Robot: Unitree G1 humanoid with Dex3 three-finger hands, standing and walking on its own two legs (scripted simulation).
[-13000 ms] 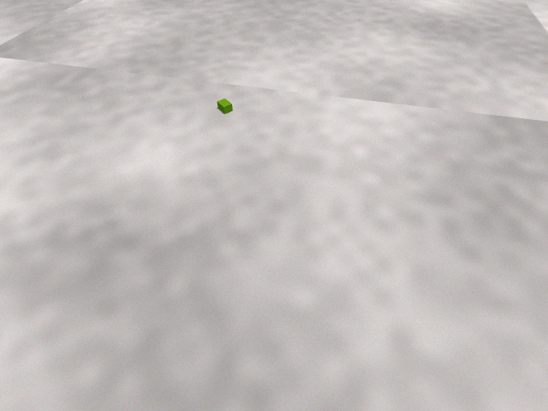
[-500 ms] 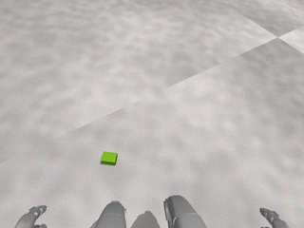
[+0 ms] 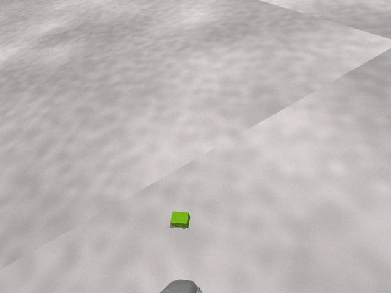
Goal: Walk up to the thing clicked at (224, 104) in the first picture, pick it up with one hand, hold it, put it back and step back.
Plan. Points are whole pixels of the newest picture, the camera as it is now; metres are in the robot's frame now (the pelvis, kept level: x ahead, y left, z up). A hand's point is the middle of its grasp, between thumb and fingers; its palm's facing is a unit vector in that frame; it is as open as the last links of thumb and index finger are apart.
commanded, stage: walk up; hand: left
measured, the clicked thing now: (180, 219) +0.58 +0.26 -0.73
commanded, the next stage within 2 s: stand in 0.66 s
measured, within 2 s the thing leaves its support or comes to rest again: neither
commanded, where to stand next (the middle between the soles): +0.15 +0.01 m, yaw -1 degrees
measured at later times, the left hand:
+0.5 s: hand out of the picture +0.13 +0.31 -0.17, palm faces -0.07 -0.95 -0.29, open 7.4 cm
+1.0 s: hand (108, 266) +0.19 +0.27 -0.11, palm faces -0.04 -0.91 -0.42, open 7.4 cm
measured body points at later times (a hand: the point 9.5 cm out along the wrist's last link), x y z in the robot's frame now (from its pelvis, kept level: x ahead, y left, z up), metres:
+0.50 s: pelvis +0.04 +0.04 +0.01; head +0.09 +0.10 +0.45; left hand +0.13 +0.36 -0.15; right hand +0.02 -0.30 -0.05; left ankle +0.05 +0.16 -0.72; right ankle +0.12 -0.14 -0.65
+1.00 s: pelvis +0.05 +0.01 +0.02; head +0.07 -0.01 +0.46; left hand +0.19 +0.32 -0.08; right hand +0.13 -0.28 -0.12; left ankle +0.06 +0.16 -0.72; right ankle +0.07 -0.10 -0.72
